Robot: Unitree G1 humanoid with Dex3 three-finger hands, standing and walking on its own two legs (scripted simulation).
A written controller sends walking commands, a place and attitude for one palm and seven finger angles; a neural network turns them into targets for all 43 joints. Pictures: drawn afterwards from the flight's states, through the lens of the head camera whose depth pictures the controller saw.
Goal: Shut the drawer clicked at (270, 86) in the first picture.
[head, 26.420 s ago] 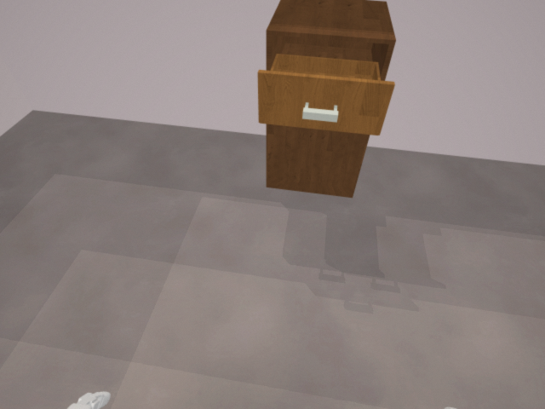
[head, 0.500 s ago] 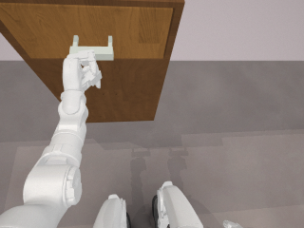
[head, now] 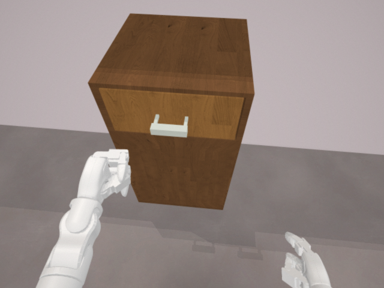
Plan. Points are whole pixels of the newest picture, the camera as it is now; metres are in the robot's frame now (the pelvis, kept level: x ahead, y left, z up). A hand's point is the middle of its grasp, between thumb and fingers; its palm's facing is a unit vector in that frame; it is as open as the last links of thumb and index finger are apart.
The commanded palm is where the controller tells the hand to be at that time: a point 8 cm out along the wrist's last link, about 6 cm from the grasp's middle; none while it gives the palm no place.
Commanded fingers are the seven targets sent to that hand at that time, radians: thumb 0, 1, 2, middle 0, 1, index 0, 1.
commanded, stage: draw the hand back to the body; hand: left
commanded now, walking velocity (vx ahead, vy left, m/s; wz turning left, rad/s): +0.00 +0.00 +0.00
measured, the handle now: (170, 124) +0.57 +0.09 -0.05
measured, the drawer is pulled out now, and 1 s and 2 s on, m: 0.00 0.00 0.00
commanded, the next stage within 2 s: step back with the hand held close in 0.80 s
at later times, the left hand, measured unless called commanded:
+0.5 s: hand (35, 201) +0.22 +0.23 +0.17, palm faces +0.30 -0.89 -0.35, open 3.3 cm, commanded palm +0.16 +0.28 +0.19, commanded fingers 0.00 0.90 0.90 -1.40 -1.60 -1.40 -1.60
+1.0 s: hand out of the picture +0.19 +0.24 +0.21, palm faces +0.40 -0.81 -0.42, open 3.3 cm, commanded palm +0.13 +0.28 +0.21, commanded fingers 0.00 0.90 0.90 -1.40 -1.60 -1.40 -1.60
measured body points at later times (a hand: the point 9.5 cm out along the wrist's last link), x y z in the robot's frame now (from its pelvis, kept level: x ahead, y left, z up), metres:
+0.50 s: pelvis +0.01 +0.01 +0.04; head +0.00 -0.01 +0.49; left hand +0.20 +0.27 +0.19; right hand +0.20 -0.20 -0.05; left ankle -0.04 +0.09 -0.70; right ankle +0.01 -0.10 -0.70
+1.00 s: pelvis +0.00 +0.00 +0.04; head -0.02 -0.02 +0.49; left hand +0.16 +0.28 +0.23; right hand +0.18 -0.22 -0.04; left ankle -0.04 +0.09 -0.70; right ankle +0.01 -0.10 -0.70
